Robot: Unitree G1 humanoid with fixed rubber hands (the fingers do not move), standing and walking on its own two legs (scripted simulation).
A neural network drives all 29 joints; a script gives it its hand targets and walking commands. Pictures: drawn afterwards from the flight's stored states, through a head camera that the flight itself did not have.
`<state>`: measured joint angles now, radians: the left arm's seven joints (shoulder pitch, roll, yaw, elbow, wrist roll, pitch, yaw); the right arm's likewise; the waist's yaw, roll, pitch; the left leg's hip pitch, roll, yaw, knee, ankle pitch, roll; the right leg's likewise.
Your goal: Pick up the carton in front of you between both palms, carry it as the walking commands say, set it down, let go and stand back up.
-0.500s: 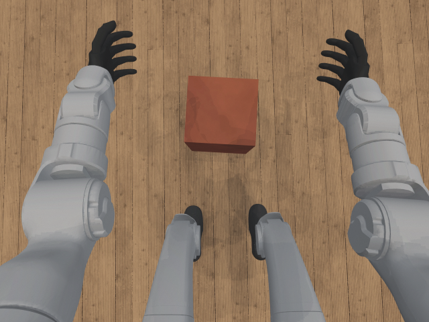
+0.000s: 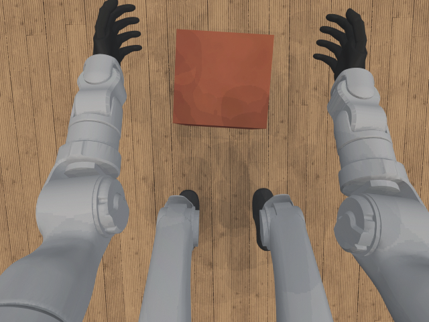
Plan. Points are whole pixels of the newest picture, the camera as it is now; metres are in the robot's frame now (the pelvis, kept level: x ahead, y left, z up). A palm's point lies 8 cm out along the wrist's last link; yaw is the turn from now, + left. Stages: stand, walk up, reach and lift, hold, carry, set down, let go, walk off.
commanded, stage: reach and lift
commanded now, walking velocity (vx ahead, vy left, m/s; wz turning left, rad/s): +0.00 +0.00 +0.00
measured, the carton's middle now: (221, 89) +0.51 +0.02 -0.44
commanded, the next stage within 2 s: none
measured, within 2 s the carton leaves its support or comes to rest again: leaves its support in 1.44 s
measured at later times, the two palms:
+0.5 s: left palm (145, 81) +0.51 +0.20 -0.35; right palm (302, 88) +0.50 -0.17 -0.35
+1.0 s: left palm (153, 79) +0.52 +0.18 -0.36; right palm (293, 89) +0.50 -0.15 -0.36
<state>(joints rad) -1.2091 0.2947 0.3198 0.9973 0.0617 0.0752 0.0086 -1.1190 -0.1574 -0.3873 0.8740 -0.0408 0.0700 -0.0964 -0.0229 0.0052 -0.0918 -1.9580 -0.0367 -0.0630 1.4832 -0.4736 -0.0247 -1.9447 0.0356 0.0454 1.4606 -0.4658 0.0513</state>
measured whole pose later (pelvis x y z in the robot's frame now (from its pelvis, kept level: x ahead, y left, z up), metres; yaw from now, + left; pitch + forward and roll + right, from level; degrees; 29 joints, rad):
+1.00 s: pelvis -0.05 +0.00 -0.19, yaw -1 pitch +38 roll -2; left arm -1.58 0.44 -0.01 1.23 -0.23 0.06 0.06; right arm -1.49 -0.27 -0.14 1.12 0.22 0.05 -0.16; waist -0.02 -0.02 0.38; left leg -2.27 -0.03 -0.05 2.20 -0.58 -0.02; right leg -2.26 0.05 0.03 2.17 -0.57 0.07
